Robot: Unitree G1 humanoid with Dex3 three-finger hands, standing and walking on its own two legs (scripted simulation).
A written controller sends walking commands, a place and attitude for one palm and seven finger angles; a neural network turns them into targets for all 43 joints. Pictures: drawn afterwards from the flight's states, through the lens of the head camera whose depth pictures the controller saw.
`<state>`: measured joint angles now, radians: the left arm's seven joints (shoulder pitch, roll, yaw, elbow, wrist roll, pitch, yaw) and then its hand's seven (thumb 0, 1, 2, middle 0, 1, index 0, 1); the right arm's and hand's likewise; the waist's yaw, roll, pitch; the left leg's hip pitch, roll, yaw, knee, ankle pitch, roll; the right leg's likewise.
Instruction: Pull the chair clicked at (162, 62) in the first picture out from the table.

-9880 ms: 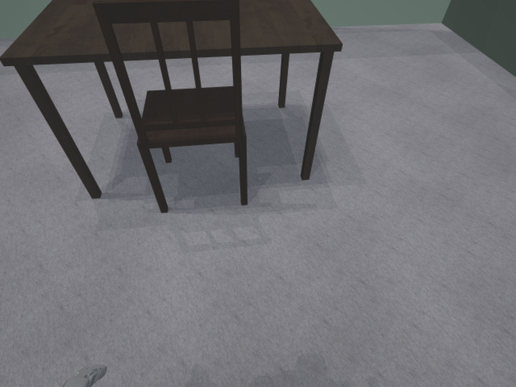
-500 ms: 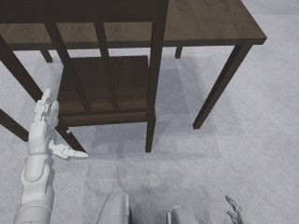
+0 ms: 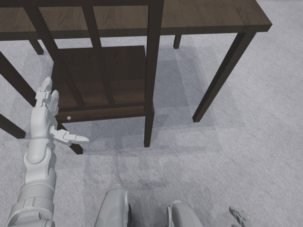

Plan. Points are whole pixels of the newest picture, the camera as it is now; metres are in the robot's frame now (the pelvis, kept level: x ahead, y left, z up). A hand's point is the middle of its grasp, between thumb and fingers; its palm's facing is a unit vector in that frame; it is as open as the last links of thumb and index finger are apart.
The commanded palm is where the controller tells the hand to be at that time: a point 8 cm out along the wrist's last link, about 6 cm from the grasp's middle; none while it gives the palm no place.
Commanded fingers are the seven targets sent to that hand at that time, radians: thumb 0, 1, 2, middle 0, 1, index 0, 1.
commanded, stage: aim the fingers beside a spindle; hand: left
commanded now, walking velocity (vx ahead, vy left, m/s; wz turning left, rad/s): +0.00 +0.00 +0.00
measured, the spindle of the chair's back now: (63, 69) +0.51 +0.25 +0.06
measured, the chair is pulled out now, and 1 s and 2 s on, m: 0.00 0.00 0.00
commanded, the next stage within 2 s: none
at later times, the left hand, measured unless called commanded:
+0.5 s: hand (71, 120) +0.38 +0.22 +0.02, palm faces +0.14 -0.99 -0.04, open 16.9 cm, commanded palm +0.35 +0.27 +0.03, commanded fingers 0.00 -0.50 0.30 -0.06 -0.08 -0.06 -0.08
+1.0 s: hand (65, 119) +0.38 +0.23 +0.03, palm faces +0.17 -0.98 -0.05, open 16.9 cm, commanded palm +0.35 +0.27 +0.03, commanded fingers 0.00 -0.50 0.30 -0.06 -0.08 -0.06 -0.08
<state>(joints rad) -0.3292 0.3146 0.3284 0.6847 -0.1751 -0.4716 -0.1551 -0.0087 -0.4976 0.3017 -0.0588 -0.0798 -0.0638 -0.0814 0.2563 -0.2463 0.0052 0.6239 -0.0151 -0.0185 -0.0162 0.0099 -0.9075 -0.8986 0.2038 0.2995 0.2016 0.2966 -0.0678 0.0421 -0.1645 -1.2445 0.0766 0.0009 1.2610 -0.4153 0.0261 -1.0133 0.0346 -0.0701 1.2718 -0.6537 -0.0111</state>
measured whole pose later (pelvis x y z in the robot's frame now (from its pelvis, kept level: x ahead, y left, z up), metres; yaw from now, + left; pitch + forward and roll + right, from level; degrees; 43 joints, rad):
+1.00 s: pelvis +0.00 +0.00 +0.00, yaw +0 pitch +22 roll -4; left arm -0.29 0.31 0.35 0.62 -0.19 -0.51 -0.18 -0.01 -0.50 0.30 -0.06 -0.08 -0.07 -0.08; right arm 0.23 -0.25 0.00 0.63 -0.01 -0.03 -0.03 0.01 -0.91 -0.90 0.20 0.30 0.20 0.30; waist -0.06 0.04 -0.16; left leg -1.24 0.08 -0.01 1.27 -0.42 0.02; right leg -1.01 0.04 -0.07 1.28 -0.66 -0.02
